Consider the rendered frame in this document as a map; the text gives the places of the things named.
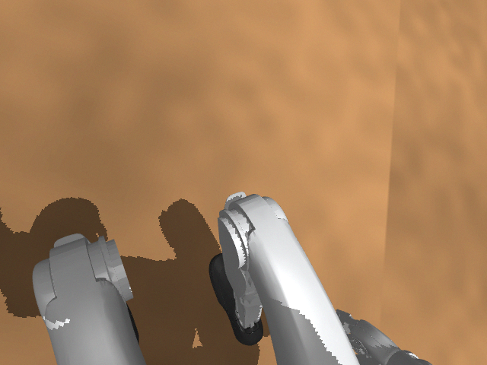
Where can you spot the right robot hand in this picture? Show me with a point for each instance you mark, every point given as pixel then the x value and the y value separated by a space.
pixel 372 346

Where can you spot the left robot foot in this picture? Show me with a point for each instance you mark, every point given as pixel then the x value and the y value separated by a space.
pixel 133 323

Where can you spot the right robot foot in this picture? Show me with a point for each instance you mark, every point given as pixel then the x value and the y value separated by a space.
pixel 225 295

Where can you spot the right robot arm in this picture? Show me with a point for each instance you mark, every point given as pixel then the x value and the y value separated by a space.
pixel 406 358

